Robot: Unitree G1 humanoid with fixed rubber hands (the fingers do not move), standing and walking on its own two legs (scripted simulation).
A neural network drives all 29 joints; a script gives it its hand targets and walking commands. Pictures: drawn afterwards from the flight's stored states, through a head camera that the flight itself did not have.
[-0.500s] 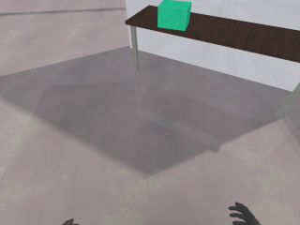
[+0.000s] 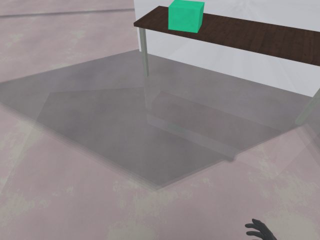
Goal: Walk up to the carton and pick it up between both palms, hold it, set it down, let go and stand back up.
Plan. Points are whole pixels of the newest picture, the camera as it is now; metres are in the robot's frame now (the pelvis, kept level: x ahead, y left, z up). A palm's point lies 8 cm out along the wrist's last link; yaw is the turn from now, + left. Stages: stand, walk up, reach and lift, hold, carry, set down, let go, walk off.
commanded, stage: stand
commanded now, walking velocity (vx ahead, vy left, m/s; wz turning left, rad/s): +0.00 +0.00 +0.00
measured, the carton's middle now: (186, 16) +1.66 -0.21 -0.12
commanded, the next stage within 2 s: none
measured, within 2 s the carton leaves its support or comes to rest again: neither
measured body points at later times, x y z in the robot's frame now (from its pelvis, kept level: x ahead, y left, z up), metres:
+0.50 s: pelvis -0.01 +0.00 +0.00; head +0.01 +0.00 +0.45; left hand +0.08 +0.29 -0.12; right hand +0.13 -0.26 -0.12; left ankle +0.00 +0.13 -0.72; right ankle +0.00 -0.12 -0.72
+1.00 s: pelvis -0.02 +0.01 +0.00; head -0.01 +0.01 +0.45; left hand +0.06 +0.29 -0.12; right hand +0.11 -0.25 -0.12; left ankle +0.00 +0.13 -0.72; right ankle +0.00 -0.12 -0.72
